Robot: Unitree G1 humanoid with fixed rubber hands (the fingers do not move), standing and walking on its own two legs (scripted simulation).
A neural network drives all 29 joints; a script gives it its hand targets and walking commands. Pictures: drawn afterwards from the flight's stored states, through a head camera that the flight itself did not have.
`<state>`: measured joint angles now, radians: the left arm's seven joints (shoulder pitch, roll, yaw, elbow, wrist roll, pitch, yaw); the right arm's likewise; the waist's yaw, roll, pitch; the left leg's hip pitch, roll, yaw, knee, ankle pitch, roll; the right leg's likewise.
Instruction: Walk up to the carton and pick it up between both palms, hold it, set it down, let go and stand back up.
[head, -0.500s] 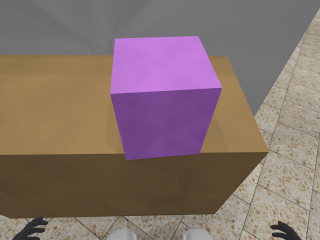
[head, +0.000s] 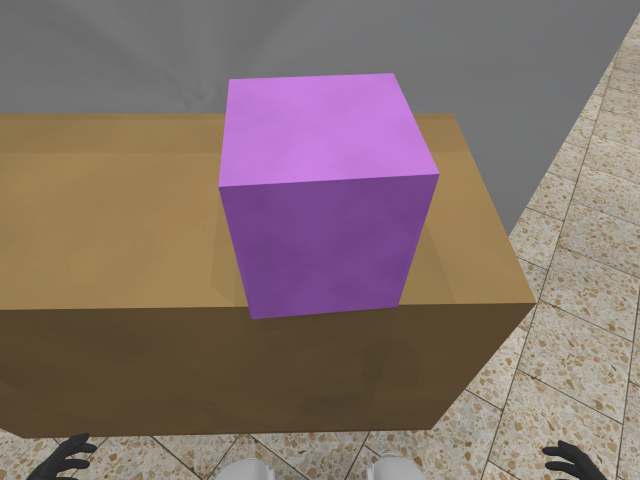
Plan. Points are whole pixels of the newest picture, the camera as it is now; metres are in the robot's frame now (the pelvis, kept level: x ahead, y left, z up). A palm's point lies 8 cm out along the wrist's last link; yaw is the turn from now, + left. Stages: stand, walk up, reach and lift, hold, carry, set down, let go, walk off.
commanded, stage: reach and lift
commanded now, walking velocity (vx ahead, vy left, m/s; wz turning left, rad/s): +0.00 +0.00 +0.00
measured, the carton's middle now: (319, 201) +0.45 +0.02 +0.10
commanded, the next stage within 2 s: none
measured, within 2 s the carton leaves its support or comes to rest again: neither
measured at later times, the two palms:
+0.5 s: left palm (103, 442) +0.18 +0.26 -0.02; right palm out of the picture +0.15 -0.32 -0.01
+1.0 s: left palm (125, 391) +0.22 +0.23 +0.04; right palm (630, 409) +0.21 -0.31 +0.05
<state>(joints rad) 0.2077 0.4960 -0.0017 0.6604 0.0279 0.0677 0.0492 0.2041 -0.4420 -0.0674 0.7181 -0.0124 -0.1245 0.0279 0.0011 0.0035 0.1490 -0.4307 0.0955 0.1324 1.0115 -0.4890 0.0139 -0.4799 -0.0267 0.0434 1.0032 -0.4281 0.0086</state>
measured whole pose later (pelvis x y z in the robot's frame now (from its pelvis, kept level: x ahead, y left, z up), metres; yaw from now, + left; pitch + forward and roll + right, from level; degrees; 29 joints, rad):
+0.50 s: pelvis -0.02 -0.01 +0.04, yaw +1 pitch +0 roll +2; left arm 0.09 0.34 0.02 0.40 0.05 0.22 0.04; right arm 0.16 -0.42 -0.10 0.68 -0.03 -0.32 0.04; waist 0.00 -0.04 0.12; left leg -0.42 0.05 0.13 0.68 -0.26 0.00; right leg -0.48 -0.05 0.04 0.73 -0.25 0.01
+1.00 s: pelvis +0.01 -0.02 +0.07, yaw +0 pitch +2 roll +1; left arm 0.17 0.25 0.02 0.32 -0.03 0.06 0.12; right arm 0.17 -0.40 -0.10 0.53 0.09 -0.27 0.13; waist 0.00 -0.04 0.01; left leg -0.25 0.04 0.13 0.38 -0.16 0.00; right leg -0.32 -0.03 0.04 0.44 -0.15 0.02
